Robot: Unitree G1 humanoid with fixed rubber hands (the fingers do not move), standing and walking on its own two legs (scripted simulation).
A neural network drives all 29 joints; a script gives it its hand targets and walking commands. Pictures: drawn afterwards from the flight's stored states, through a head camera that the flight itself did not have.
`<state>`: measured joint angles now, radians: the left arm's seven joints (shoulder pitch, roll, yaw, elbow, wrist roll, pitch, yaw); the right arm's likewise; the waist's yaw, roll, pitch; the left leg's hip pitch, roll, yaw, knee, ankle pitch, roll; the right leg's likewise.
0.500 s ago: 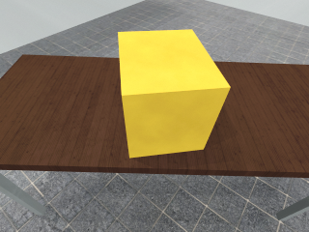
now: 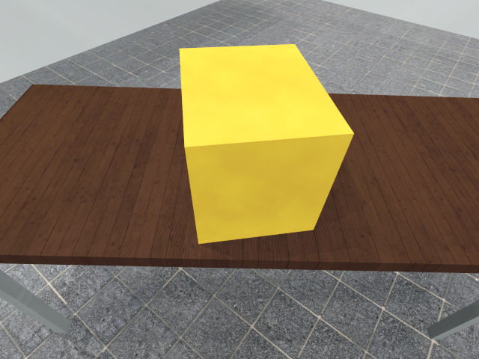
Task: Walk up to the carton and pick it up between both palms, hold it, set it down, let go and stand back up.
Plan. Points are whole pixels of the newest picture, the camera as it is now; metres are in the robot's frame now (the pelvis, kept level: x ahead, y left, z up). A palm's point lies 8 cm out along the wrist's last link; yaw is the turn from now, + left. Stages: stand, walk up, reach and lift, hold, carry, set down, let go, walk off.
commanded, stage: stand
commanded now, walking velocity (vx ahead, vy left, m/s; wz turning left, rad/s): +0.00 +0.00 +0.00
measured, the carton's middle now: (247, 141) +0.53 +0.00 +0.07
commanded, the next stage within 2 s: none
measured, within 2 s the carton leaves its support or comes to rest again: neither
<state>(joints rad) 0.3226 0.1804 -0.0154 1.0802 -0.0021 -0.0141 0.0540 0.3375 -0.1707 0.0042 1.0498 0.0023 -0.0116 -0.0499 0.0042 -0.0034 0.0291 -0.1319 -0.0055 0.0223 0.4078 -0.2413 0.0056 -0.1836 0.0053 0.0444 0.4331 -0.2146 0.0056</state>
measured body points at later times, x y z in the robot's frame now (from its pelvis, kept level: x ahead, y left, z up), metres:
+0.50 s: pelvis +0.00 +0.00 +0.00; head +0.00 +0.00 +0.45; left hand +0.00 +0.23 -0.15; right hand +0.00 -0.23 -0.16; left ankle -0.01 +0.12 -0.74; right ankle +0.01 -0.12 -0.74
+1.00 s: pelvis +0.01 +0.00 +0.00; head +0.01 -0.01 +0.45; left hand +0.00 +0.23 -0.15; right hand +0.00 -0.24 -0.16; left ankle -0.01 +0.12 -0.74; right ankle +0.01 -0.12 -0.74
